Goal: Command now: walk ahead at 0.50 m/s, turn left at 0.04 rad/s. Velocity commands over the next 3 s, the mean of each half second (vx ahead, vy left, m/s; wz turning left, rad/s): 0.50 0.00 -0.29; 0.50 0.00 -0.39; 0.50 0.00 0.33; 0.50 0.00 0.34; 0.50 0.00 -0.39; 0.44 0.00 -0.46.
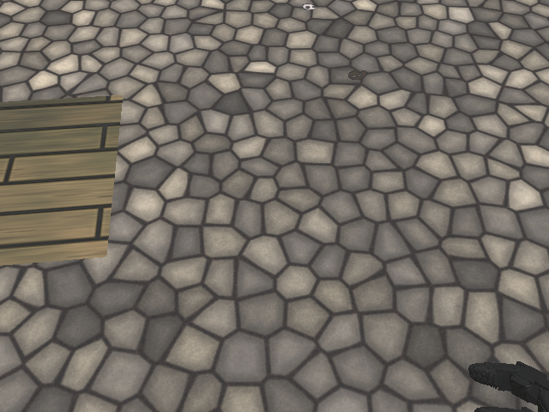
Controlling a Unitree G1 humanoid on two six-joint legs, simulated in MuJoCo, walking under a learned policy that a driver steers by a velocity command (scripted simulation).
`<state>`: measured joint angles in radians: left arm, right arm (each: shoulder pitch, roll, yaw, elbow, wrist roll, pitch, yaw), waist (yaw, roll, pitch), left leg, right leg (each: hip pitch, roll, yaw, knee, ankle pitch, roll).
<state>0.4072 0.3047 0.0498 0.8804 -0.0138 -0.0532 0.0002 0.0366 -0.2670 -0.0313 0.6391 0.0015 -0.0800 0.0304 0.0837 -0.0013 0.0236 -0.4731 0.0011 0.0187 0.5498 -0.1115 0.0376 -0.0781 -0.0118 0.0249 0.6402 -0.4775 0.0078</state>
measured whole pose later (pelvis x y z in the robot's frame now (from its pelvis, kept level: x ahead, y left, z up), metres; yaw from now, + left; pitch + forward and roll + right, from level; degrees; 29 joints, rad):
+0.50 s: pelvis +0.27 -0.02 +0.00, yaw -12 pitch +2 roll +1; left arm 0.08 0.26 0.04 0.69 -0.02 -0.05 -0.07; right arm 0.35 -0.29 -0.06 0.87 0.01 -0.04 -0.02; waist -0.07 -0.02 0.02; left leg 0.12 -0.01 0.22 0.31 -0.45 -0.01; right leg -0.55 -0.01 -0.05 0.58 -0.09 -0.09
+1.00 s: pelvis +0.57 -0.07 +0.00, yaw -23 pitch +2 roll -1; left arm 0.38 0.30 0.07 0.77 -0.01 -0.04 0.01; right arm 0.08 -0.28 -0.03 0.71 0.00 -0.11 0.03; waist 0.07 0.02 0.00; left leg -0.47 0.00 -0.01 0.49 -0.05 0.03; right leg -0.02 0.08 0.15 0.46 -0.45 -0.04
